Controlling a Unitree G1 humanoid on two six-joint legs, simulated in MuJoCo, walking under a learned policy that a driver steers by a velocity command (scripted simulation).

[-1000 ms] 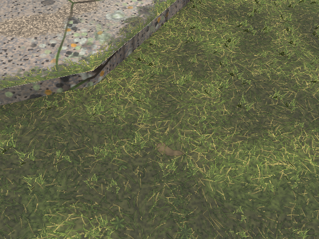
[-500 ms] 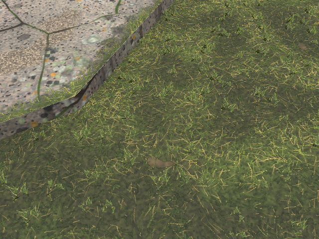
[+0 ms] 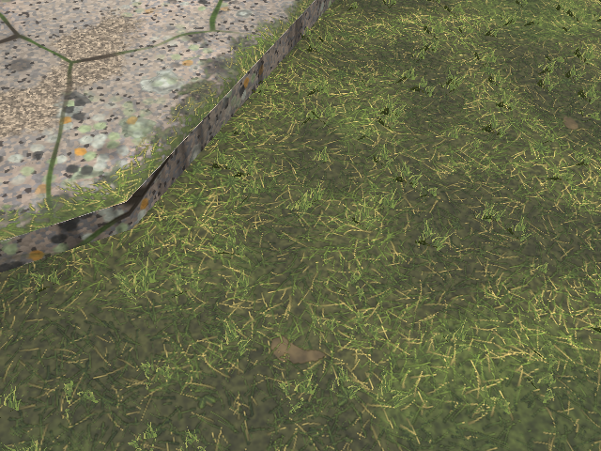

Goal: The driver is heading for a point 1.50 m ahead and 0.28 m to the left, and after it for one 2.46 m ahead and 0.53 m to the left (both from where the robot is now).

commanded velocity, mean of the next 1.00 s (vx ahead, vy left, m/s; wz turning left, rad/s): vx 0.49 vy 0.00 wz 0.00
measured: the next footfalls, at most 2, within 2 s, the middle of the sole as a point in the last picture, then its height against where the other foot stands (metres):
right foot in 0.26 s outside the picture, level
left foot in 0.80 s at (259, 399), level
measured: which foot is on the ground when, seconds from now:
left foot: down 0.00-0.28, up 0.30-0.78, down 0.80-1.00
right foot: up 0.00-0.24, down 0.26-0.80, up 0.82-1.00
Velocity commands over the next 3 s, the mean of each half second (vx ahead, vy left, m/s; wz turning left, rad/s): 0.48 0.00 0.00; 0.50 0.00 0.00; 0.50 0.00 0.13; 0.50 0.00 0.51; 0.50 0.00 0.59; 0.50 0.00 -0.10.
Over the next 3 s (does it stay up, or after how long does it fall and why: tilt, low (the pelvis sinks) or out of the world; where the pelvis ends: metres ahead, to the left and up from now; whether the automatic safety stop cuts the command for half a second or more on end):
stays up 1.47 0.32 0.02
